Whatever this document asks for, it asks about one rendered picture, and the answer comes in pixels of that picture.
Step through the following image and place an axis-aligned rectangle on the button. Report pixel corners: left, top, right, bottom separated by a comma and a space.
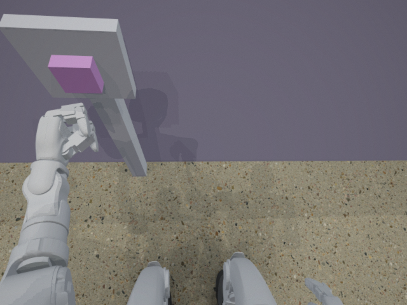
48, 55, 104, 93

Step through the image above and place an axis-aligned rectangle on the robot right hand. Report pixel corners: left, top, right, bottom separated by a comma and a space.
305, 278, 343, 305

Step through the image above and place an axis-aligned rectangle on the robot left forearm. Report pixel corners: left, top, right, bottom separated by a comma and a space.
0, 159, 71, 286

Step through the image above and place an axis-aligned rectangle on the panel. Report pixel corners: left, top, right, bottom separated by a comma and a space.
0, 14, 147, 177

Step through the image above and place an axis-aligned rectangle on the right robot shin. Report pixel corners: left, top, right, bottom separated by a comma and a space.
222, 252, 245, 305

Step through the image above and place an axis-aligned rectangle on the left robot thigh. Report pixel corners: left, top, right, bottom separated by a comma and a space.
127, 266, 170, 305

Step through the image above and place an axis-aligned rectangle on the robot left upper arm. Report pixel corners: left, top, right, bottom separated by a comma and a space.
0, 266, 76, 305

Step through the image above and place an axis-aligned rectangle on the robot left hand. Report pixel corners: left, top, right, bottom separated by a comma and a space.
36, 103, 99, 166

